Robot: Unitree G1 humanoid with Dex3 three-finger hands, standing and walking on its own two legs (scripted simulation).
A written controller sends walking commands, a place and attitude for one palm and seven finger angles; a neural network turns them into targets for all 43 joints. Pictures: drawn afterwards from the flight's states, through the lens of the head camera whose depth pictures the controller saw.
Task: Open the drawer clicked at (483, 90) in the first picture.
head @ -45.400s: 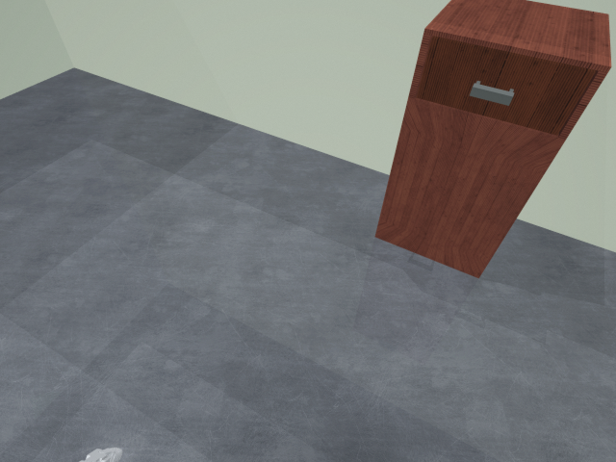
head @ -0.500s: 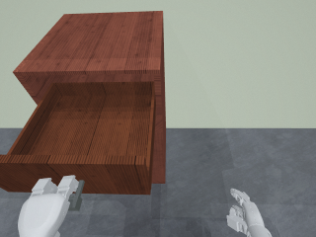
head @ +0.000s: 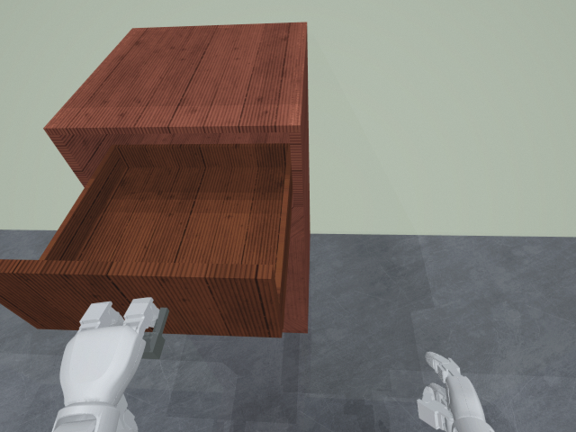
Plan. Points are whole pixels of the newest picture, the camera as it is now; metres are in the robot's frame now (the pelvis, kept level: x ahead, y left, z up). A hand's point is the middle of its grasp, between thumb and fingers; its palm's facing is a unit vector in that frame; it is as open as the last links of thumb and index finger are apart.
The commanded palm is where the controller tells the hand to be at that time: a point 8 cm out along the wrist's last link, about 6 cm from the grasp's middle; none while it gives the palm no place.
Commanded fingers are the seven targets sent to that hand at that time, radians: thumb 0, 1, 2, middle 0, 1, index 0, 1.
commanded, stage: lift the hand off the handle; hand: left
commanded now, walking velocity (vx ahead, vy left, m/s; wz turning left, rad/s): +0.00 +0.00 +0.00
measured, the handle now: (126, 328) +0.23 +0.26 +0.02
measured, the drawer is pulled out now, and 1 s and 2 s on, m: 0.29 0.28 0.28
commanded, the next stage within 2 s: draw the hand back to the body in 1.18 s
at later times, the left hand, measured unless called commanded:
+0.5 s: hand (97, 346) +0.18 +0.26 +0.07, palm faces +0.03 -0.09 -1.00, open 13.2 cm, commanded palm +0.16 +0.26 +0.15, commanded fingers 0.00 -0.50 0.30 -0.30 -1.20 -0.30 -1.20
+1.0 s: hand (60, 294) +0.20 +0.27 +0.16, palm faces +0.14 -0.09 -0.99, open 13.8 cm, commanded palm +0.15 +0.26 +0.22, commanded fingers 0.00 -0.50 0.30 -0.30 -1.20 -0.30 -1.20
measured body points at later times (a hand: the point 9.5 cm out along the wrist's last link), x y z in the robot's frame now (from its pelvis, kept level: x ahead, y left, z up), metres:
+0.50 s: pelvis +0.01 +0.02 +0.02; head +0.01 -0.02 +0.47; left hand +0.18 +0.26 +0.13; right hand +0.25 -0.18 -0.07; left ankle -0.01 +0.12 -0.71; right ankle +0.04 -0.09 -0.71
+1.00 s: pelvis +0.02 +0.02 +0.03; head +0.00 -0.02 +0.48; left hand +0.19 +0.27 +0.21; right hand +0.27 -0.16 -0.04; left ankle -0.01 +0.12 -0.71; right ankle +0.04 -0.09 -0.71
